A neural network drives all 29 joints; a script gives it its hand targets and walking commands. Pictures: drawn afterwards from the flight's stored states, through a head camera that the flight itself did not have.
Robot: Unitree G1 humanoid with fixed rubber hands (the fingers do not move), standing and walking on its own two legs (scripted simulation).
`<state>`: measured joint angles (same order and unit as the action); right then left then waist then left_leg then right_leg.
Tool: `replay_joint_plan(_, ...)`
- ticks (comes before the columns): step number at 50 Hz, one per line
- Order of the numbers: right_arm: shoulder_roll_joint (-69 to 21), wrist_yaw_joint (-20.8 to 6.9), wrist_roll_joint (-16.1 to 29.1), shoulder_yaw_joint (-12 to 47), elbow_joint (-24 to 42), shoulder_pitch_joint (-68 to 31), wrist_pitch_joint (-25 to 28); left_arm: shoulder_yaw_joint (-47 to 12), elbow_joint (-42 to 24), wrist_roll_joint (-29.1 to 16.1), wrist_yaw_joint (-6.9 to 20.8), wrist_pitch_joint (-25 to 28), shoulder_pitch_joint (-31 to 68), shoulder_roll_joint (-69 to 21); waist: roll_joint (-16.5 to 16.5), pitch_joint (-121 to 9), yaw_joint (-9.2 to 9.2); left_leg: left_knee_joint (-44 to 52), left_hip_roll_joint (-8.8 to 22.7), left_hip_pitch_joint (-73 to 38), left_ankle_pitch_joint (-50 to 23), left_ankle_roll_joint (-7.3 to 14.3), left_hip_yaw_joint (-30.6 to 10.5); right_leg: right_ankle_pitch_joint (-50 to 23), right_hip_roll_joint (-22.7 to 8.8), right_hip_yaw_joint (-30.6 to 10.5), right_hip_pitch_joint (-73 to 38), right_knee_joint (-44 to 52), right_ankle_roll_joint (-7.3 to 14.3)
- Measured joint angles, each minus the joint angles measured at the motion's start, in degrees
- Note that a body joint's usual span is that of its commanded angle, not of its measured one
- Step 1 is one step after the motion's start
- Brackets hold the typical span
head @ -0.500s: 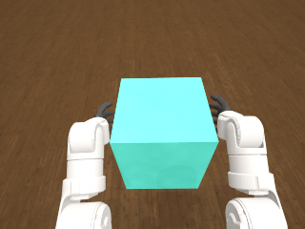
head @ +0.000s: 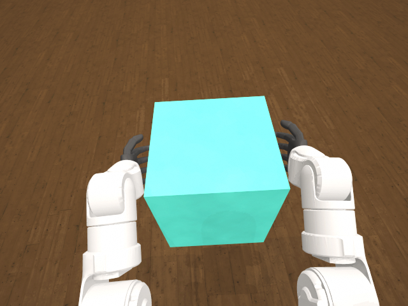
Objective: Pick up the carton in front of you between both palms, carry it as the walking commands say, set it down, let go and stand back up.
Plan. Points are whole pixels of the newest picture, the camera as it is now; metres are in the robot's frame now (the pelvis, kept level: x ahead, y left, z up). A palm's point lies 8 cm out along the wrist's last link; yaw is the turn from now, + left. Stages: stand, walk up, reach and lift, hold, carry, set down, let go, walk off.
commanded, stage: carry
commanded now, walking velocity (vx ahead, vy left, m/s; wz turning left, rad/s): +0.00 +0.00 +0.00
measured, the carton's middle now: (213, 177) +0.38 +0.00 +0.03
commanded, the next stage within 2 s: none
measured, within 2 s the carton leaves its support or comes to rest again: neither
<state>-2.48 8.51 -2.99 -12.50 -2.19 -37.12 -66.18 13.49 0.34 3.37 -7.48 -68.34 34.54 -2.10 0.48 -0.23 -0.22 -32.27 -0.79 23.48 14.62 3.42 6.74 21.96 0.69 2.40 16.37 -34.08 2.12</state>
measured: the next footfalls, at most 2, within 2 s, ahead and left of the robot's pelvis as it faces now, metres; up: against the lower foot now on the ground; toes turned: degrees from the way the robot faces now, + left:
none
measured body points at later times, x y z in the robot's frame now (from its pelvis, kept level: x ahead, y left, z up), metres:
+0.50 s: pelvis +0.04 -0.01 +0.01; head +0.05 +0.00 +0.46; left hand +0.40 +0.14 +0.11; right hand +0.41 -0.16 +0.13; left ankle +0.02 +0.08 -0.72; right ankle -0.07 -0.09 -0.72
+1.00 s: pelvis +0.01 +0.00 +0.00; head +0.01 +0.00 +0.45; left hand +0.36 +0.15 +0.11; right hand +0.37 -0.15 +0.12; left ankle +0.01 +0.08 -0.73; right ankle -0.07 -0.09 -0.73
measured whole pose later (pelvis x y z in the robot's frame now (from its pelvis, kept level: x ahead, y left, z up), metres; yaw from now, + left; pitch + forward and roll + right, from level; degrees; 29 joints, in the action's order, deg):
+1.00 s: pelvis +0.01 +0.00 +0.00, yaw +0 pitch +3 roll +0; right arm -1.4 7.2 -4.3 -12.0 -7.1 -36.8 -68.6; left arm 10.8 6.6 3.2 -7.1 -70.4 35.1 -0.5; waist 0.5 -3.8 0.1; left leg -30.9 -0.6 18.7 15.3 3.4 7.3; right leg 22.0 0.4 3.8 10.6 -30.7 1.3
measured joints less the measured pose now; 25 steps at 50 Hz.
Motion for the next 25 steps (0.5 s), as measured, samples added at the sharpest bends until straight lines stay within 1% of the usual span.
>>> replay_joint_plan(4,0.48,-0.19,-0.30,0.45,-0.48,0.31,-0.88,-1.34,1.56,-0.43,0.08,-0.60,0.32,0.96,1.15,-1.88,0.14,-1.11,0.14,-0.83,-0.79,0.11,-0.12,-0.99,-0.06,0.39,-0.56,-1.84,-0.31)
replay_joint_plan(8,0.64,-0.49,-0.59,0.20,-3.94,-0.64,-0.65,-1.95,4.31,-0.31,0.22,-1.11,1.13,1.89,1.69,-4.72,0.27,-0.88,0.36,-1.82,-0.46,-0.16,0.11,-0.76,0.17,0.23,-2.14,-0.21,0.07)
replay_joint_plan(10,1.30,-0.72,-0.62,0.45,-4.85,-0.81,-0.96,-2.25,6.08,-0.29,0.22,-1.11,1.95,2.01,1.55,-5.79,0.45,-0.98,0.47,-2.19,0.23,-0.55,-0.03,-0.32,0.31,0.32,-2.74,0.16,0.19)
replay_joint_plan(16,2.05,-1.39,-0.74,0.66,-10.77,-0.30,-0.83,-2.37,11.49,0.80,0.39,-1.35,1.60,1.52,0.79,-7.34,0.11,-1.63,0.97,-3.58,0.42,-1.38,-0.51,-1.43,0.70,0.88,-4.46,0.30,-0.24)
replay_joint_plan(21,2.95,-1.38,-0.33,1.37,-9.33,-1.23,-1.94,-3.82,9.85,-0.02,0.41,-1.57,1.39,2.14,0.87,-5.54,-0.18,-1.50,1.13,-4.33,-0.30,-1.08,-0.64,-2.49,0.85,1.22,-5.68,1.24,-0.69)
replay_joint_plan(25,3.14,-1.37,-0.38,1.59,-8.69,-2.81,-1.97,-3.35,8.50,-0.31,0.39,-1.69,2.34,2.54,0.83,-4.87,-0.38,-1.12,1.05,-3.66,-0.27,-0.69,-0.59,-2.12,0.82,1.19,-5.59,2.69,-1.11)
